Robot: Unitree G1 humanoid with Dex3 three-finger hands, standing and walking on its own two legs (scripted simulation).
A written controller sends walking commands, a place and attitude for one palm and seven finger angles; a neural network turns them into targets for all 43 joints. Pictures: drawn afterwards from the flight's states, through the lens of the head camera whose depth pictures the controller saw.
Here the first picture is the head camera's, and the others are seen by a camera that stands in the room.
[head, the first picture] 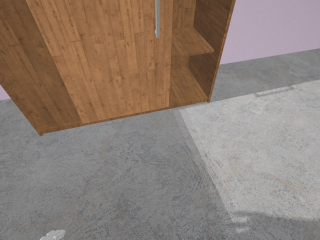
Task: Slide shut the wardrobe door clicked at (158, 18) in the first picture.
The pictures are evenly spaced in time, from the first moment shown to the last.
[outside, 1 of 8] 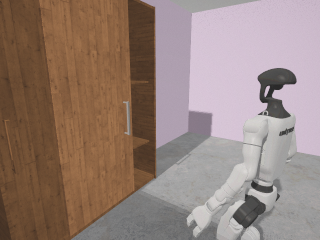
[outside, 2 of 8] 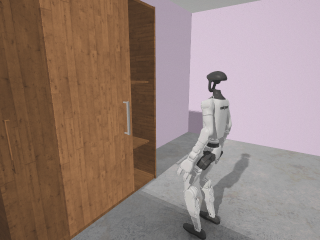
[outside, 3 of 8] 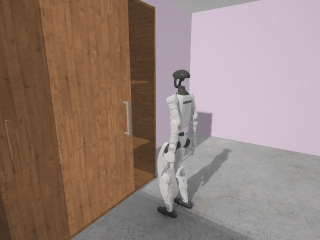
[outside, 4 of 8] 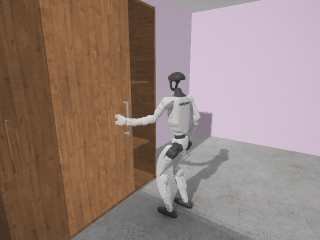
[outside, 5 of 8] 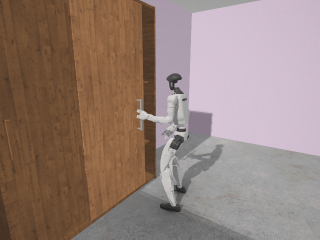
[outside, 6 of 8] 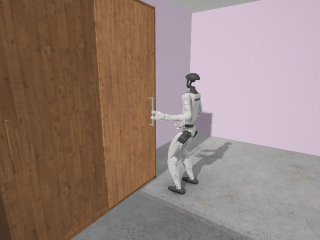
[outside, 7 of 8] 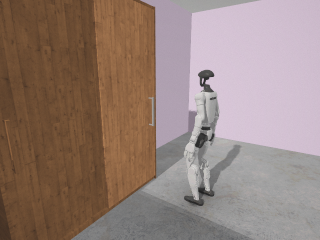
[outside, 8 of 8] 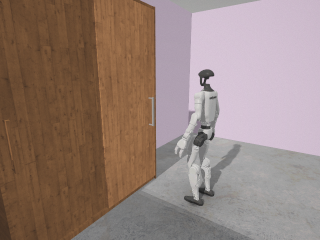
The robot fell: no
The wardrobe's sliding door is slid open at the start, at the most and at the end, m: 0.38 0.38 0.00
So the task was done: yes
